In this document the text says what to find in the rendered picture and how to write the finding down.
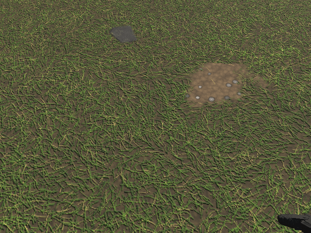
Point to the robot right hand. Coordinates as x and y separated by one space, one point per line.
298 222

